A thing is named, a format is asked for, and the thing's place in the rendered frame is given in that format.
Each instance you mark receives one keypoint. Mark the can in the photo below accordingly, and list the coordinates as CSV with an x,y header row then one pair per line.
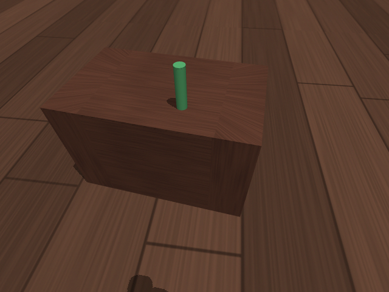
x,y
180,83

